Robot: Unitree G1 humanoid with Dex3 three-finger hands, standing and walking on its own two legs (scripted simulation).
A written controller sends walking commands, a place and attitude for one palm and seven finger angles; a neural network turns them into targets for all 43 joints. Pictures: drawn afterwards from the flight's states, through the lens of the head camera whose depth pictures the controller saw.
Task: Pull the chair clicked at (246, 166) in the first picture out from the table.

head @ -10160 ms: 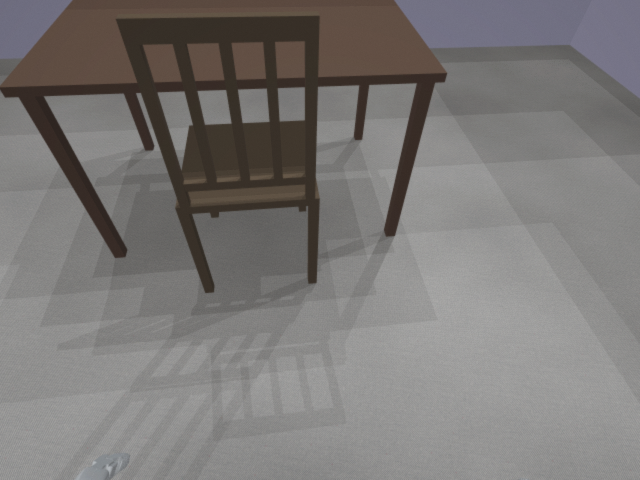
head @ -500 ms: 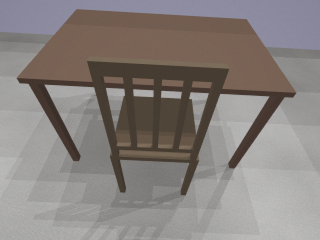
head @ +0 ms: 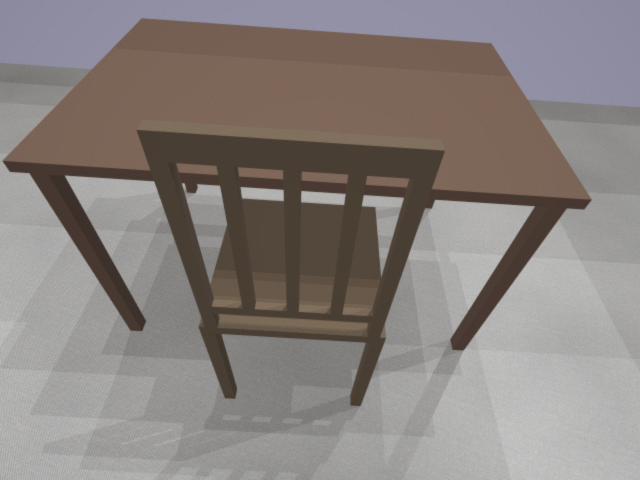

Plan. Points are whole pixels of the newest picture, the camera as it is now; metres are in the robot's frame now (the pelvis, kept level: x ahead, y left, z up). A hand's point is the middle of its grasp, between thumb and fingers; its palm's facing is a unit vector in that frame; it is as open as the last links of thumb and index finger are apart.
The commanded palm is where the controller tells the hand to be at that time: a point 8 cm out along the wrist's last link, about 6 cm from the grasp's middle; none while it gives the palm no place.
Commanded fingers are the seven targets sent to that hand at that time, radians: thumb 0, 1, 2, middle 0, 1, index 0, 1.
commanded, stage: come to a stop and stand still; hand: left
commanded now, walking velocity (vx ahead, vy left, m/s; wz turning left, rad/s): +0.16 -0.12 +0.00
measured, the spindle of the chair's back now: (292, 251) +0.49 +0.08 -0.04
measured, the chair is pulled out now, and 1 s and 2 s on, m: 0.00 0.00 0.00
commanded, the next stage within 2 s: look again from close up in 1.18 s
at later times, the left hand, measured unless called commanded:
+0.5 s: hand out of the picture +0.05 +0.14 -0.17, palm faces +0.07 -0.97 -0.21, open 7.3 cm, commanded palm none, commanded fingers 0.00 0.90 0.90 -0.20 -0.30 -0.20 -0.30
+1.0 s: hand out of the picture -0.03 +0.17 -0.16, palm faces +0.07 -0.97 -0.23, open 7.4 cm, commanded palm none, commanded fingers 0.00 0.90 0.90 -0.20 -0.30 -0.20 -0.30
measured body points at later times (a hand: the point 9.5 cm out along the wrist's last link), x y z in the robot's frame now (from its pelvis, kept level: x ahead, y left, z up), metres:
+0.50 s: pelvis +0.03 -0.04 +0.01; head +0.05 -0.03 +0.46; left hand +0.05 +0.19 -0.15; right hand +0.04 -0.26 -0.15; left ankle +0.00 +0.07 -0.73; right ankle +0.05 -0.14 -0.73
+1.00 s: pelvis -0.03 -0.01 +0.01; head -0.04 -0.02 +0.46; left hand -0.04 +0.23 -0.14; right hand +0.01 -0.23 -0.15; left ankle +0.00 +0.07 -0.73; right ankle +0.05 -0.14 -0.72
